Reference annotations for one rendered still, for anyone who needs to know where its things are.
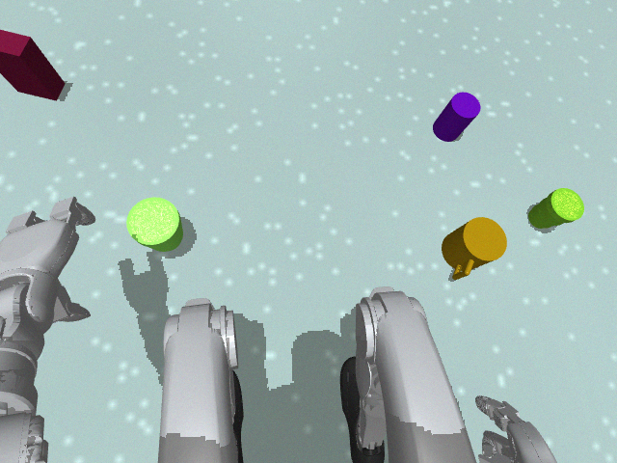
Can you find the left robot hand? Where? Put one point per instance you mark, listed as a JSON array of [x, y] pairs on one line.
[[47, 246]]

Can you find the left robot arm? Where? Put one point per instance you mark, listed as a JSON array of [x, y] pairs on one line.
[[27, 301]]

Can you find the right robot foot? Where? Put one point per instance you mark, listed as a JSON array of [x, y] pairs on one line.
[[350, 399]]

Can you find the right robot hand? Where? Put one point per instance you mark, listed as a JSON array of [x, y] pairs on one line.
[[524, 444]]

